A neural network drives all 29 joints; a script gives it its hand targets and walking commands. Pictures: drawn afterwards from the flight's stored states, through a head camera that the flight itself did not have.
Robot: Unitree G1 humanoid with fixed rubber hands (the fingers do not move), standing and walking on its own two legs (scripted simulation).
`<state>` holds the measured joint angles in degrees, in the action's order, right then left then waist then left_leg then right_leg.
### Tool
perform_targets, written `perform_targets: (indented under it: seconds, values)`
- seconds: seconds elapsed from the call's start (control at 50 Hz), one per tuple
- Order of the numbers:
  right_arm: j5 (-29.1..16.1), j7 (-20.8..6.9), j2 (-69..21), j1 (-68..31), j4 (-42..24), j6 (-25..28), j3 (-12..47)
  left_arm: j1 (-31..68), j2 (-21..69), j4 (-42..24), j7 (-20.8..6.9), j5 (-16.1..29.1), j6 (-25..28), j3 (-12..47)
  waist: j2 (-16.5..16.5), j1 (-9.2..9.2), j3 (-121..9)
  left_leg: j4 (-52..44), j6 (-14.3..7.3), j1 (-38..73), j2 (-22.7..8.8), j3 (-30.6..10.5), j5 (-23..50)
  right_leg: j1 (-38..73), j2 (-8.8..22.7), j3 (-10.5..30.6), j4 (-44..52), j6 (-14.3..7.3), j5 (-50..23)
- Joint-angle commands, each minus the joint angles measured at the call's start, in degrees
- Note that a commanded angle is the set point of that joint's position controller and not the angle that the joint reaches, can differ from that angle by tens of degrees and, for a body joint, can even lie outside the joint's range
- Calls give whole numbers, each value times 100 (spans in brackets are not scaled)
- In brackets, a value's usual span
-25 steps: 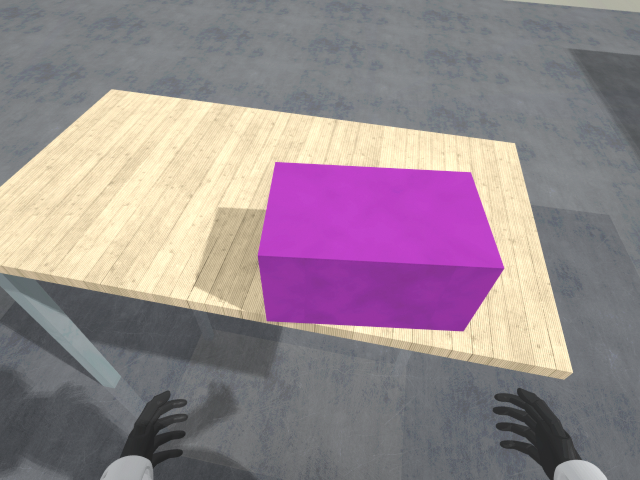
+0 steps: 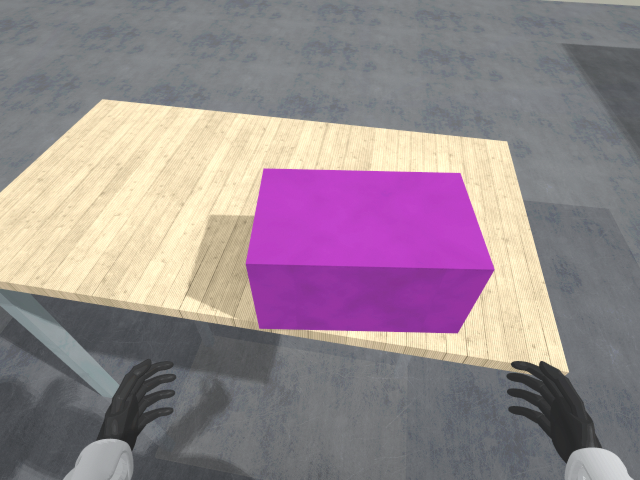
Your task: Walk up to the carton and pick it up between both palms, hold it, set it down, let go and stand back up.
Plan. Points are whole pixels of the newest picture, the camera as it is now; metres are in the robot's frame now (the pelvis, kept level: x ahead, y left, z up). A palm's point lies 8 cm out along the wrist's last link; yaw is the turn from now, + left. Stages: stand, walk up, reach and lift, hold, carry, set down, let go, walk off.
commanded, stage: reach and lift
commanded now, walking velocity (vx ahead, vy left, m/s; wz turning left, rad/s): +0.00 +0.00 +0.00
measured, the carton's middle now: (360, 250) +0.45 -0.03 +0.00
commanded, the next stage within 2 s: none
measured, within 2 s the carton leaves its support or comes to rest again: neither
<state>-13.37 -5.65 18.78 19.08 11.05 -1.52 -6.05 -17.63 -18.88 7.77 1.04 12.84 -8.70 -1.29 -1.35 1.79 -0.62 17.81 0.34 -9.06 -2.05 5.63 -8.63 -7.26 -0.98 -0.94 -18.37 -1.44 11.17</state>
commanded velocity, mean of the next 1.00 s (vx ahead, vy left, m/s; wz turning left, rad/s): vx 0.00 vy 0.00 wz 0.00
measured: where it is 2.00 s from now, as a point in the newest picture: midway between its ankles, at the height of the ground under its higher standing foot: outside the picture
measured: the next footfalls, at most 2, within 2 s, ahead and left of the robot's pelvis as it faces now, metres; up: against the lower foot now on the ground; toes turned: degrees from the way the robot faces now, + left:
none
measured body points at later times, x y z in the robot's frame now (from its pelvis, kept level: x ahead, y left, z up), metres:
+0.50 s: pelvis +0.01 +0.00 +0.00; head +0.02 +0.00 +0.45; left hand +0.25 +0.25 +0.03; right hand +0.25 -0.27 +0.03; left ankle +0.01 +0.12 -0.75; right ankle -0.01 -0.10 -0.75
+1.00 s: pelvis +0.01 +0.00 +0.00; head +0.02 +0.00 +0.45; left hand +0.35 +0.25 +0.07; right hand +0.32 -0.28 +0.07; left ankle +0.01 +0.12 -0.75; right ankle -0.01 -0.10 -0.75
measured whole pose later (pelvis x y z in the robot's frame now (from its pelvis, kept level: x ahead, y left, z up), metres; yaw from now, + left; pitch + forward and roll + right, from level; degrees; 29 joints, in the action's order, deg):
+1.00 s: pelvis +0.01 +0.00 +0.00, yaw +0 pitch +2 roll +0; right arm -25.9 -3.1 28.4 -11.0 22.4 -5.7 -1.3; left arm 13.6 -22.1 18.8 -1.7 15.8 -11.7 -4.8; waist -0.7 -0.8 -1.6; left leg 17.8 0.6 -11.3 -1.8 3.7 -8.9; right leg -9.5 -1.6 0.2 -18.0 -1.5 10.8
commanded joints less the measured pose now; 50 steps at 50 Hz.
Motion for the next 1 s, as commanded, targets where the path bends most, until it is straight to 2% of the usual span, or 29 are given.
perform_targets:
  seconds: [0.0,0.02,0.06,0.12,0.14,0.22,0.26,0.32,0.36,0.38,0.42,0.44,0.52,0.54,0.56,0.6,0.64,0.66,0.68,0.7,0.76,0.8,0.82,0.84,0.88,0.9,0.92,0.96,0.98]
  values:
    - [-102,37,891,-346,-738,161,-394,388,-723,-867,-1,82,248,-285,171,-8,-235,18,97,1075,195,-363,694,-1030,18,260,568,-29,1]
    - [-101,33,925,-364,-757,166,-464,357,-726,-885,-10,120,255,-250,83,-100,-216,21,111,1161,156,-423,764,-1140,-4,239,593,-48,21]
    - [-131,53,927,-531,-1028,196,-481,562,-823,-979,-67,228,340,-330,-47,-58,-423,63,62,1080,206,-374,804,-1046,8,243,590,-8,-139]
    - [-319,121,893,-416,-978,322,-370,395,-843,-975,-117,193,581,-301,105,-131,-510,144,101,1179,185,-471,1322,-721,1,296,463,49,-919]
    - [-358,140,966,-339,-1021,387,-323,319,-835,-1032,-137,191,638,-322,107,-92,-628,197,123,1323,183,-491,1488,-690,-34,267,404,52,-1052]
    - [-395,209,987,-719,-1121,511,-338,695,-913,-848,-149,408,918,-314,-87,-96,-602,186,54,1122,226,-509,1111,-961,11,269,438,85,-755]
    - [-432,223,1025,-624,-928,562,-341,614,-985,-769,-137,312,1024,-336,107,-116,-474,193,85,1270,153,-539,1299,-983,3,293,424,87,-894]
    - [-529,260,1033,-859,-762,680,-317,946,-954,-695,-186,344,1154,-357,124,-122,-697,239,86,1300,153,-549,1324,-854,16,298,425,85,-958]
    - [-673,241,1112,-1041,-866,790,-261,1063,-974,-766,-181,420,1294,-312,221,-53,-744,294,97,1338,163,-574,1518,-787,1,330,353,32,-1112]
    - [-699,220,1159,-1071,-815,838,-233,1118,-962,-823,-160,417,1344,-234,298,-132,-841,289,142,1471,138,-595,1572,-791,-31,279,350,25,-1115]
    - [-773,219,1309,-1258,-829,874,-264,1268,-1048,-682,-157,434,1414,-293,211,-127,-852,295,87,1419,156,-624,1547,-774,-26,338,352,38,-1111]
    - [-760,240,1297,-1168,-732,862,-233,1221,-1012,-610,-153,473,1390,-262,79,-200,-740,276,78,1392,129,-627,1556,-798,-41,325,345,29,-1129]
    - [-808,304,1306,-1818,-616,640,-171,1820,-1064,-167,-225,574,1180,-279,-159,-147,-783,199,-68,1067,171,-588,1075,-732,32,377,304,107,-1035]
    - [-857,313,1350,-1680,-586,581,-125,1752,-1078,-201,-233,532,1114,-326,-146,-191,-765,184,-80,1050,167,-587,1159,-665,40,392,331,129,-1182]
    - [-902,314,1366,-1885,-566,532,-140,2043,-1119,-205,-242,486,1048,-457,-21,-115,-918,187,-41,1084,167,-574,1266,-607,45,371,295,134,-1359]
    - [-922,312,1443,-2282,-430,400,-161,2608,-1212,-203,-250,476,873,-439,24,-174,-1090,178,-7,1219,191,-536,1243,-581,28,351,296,165,-1426]
    - [-951,349,1555,-2456,-538,341,-161,2747,-1308,-433,-228,447,792,-645,103,-126,-1416,169,-36,1129,230,-496,1410,-377,32,371,212,191,-1793]
    - [-994,356,1632,-2589,-654,365,-167,2848,-1283,-525,-212,466,789,-617,61,-191,-1565,202,-19,1208,220,-492,1427,-326,-6,306,156,199,-1795]
    - [-990,374,1575,-2497,-538,347,-51,2643,-1166,-232,-239,458,751,-641,-96,-187,-1476,223,-38,1172,217,-521,1650,-236,14,377,142,231,-2098]
    - [-1017,398,1604,-2779,-476,316,-105,2968,-1250,-148,-284,424,723,-660,-93,-265,-1591,217,-58,1119,231,-504,1604,-223,3,373,143,254,-2183]
    - [-1054,377,1605,-3098,132,57,28,3298,-1145,549,-367,345,481,-713,-73,-197,-1062,78,-99,978,207,-502,828,-551,29,306,229,236,-1337]
    - [-1040,359,1736,-3501,182,-51,2,3784,-1201,573,-386,369,312,-697,-25,-210,-1183,27,-133,1011,222,-497,727,-686,1,271,303,208,-1042]
    - [-1114,349,1764,-3627,172,-84,23,3991,-1194,373,-353,422,280,-617,-2,-294,-1210,14,-78,1152,159,-535,802,-796,-34,242,318,167,-957]
    - [-1166,324,1845,-3678,200,-89,4,4002,-1183,179,-313,388,236,-585,164,-229,-1347,67,0,1314,148,-499,1063,-828,-82,209,307,121,-1049]
    - [-1230,305,1983,-3950,70,-81,-51,4241,-1260,-21,-268,332,147,-666,215,-260,-1709,196,22,1359,164,-508,1335,-761,-107,222,245,113,-1268]
    - [-1233,290,2028,-4062,322,-134,-50,4390,-1253,79,-250,293,42,-619,326,-276,-1729,214,40,1301,176,-483,1390,-692,-96,245,246,91,-1372]
    - [-1301,275,2067,-4157,258,-172,-13,4324,-1284,62,-242,292,-53,-709,190,-226,-1796,207,37,1356,156,-521,1514,-626,-129,221,236,123,-1552]
    - [-1300,251,2165,-4312,532,-271,-50,4585,-1274,281,-254,269,-213,-724,216,-293,-1642,160,60,1184,169,-539,1318,-595,-110,204,271,150,-1489]
    - [-1247,252,2230,-4564,561,-308,-90,4776,-1270,425,-275,285,-306,-721,24,-336,-1774,122,7,1198,183,-516,1147,-583,-123,183,254,165,-1388]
